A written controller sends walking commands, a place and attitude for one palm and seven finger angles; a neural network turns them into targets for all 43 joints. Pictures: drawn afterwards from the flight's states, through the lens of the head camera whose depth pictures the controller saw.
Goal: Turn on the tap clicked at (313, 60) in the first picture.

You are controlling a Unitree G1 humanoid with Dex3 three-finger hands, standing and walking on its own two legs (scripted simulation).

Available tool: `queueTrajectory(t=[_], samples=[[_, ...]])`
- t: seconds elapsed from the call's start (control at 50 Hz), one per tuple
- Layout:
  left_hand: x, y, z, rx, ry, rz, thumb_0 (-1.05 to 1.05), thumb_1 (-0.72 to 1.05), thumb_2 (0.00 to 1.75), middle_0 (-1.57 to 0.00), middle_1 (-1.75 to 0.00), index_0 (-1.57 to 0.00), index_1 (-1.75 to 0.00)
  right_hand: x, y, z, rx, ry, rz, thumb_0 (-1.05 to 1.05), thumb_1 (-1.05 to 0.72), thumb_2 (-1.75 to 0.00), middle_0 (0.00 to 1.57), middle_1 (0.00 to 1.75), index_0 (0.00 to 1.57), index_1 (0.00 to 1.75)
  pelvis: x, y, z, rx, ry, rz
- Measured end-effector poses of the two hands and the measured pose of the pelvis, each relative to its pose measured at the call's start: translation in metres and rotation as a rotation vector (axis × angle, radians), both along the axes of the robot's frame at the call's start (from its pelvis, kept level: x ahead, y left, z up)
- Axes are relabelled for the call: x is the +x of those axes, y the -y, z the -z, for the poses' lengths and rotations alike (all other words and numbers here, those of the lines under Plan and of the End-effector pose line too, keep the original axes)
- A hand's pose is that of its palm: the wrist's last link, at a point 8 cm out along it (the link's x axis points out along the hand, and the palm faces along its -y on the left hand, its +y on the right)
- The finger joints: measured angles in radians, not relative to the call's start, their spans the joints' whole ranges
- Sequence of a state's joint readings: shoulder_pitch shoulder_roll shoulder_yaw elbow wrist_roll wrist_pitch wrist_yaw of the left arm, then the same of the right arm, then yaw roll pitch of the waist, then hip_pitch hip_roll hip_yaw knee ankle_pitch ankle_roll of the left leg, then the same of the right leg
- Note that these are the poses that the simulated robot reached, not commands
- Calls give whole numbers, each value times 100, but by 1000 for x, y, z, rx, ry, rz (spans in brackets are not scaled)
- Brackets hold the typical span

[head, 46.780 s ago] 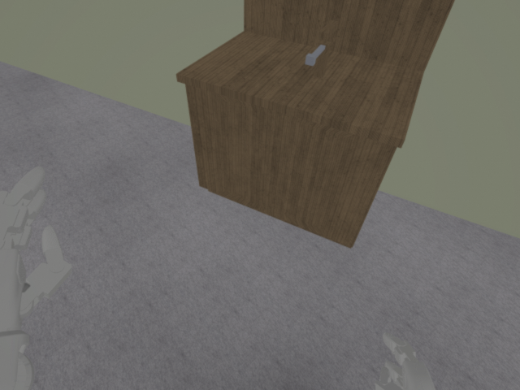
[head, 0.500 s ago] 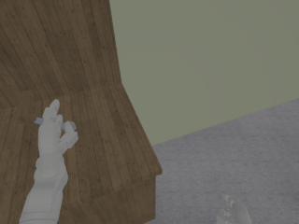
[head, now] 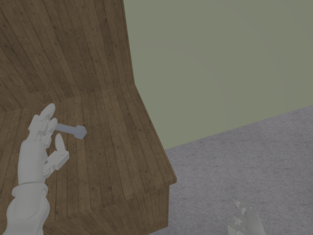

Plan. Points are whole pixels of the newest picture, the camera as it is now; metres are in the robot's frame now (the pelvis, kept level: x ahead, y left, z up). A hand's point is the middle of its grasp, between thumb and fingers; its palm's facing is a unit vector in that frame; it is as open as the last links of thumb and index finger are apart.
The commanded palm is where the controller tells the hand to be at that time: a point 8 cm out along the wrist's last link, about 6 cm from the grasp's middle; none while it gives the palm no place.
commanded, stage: draw the hand back beside the body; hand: left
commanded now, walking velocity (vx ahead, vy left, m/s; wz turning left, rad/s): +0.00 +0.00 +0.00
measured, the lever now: (79, 132) +0.38 +0.28 +0.05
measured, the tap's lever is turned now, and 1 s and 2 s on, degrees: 54 54 54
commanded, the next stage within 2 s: step back with the hand held close in 0.66 s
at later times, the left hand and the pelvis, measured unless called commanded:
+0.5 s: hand (41, 166) +0.20 +0.25 +0.16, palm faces +0.44 -0.82 -0.36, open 7.4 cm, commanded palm +0.16 +0.29 +0.17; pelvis +0.01 +0.00 +0.00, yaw +1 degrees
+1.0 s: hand (36, 165) +0.20 +0.25 +0.16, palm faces +0.39 -0.82 -0.42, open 7.4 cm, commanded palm +0.14 +0.29 +0.18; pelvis -0.01 +0.01 +0.00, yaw +0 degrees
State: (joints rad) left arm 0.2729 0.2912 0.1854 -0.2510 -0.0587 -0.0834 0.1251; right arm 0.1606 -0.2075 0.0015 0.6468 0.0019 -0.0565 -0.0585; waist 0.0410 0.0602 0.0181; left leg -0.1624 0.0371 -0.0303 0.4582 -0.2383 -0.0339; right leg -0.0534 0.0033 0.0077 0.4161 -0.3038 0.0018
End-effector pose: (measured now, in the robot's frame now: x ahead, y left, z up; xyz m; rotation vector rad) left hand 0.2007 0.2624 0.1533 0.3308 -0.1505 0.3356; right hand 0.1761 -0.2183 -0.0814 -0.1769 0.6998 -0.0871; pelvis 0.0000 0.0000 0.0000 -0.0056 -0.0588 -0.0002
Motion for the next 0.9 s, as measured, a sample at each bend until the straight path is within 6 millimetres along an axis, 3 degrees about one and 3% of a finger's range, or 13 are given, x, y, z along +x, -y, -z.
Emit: queueTrajectory(t=[0.28, 0.48, 0.8, 0.9], samples=[[-27, -14, -10, 44, 17, -67, 2, 90, 90, -20, -29, -21, -29, 17, -4, -3, -21, 21, -35, 1, -90, -90, 20, 30, 20, 30, 6, -3, 2, -1, -5, -15], [-43, -23, -17, 85, 22, -101, 2, 90, 90, -21, -30, -21, -30, 16, -6, -1, -15, 25, -42, 1, -90, -90, 20, 30, 20, 30, 6, -3, 3, -4, -8, -21], [-43, -21, -16, 84, 23, -95, 2, 90, 90, -21, -30, -21, -30, 9, -3, 2, -19, 14, -37, 1, -90, -90, 20, 30, 20, 30, 3, -2, 3, -6, -7, -26], [-41, -30, -39, 162, 95, -84, 2, 89, 90, -21, -30, -22, -30, 6, -2, 2, -29, -2, -24, 1, -90, -90, 20, 30, 20, 30, -4, -4, 4, -20, -30, -21]])
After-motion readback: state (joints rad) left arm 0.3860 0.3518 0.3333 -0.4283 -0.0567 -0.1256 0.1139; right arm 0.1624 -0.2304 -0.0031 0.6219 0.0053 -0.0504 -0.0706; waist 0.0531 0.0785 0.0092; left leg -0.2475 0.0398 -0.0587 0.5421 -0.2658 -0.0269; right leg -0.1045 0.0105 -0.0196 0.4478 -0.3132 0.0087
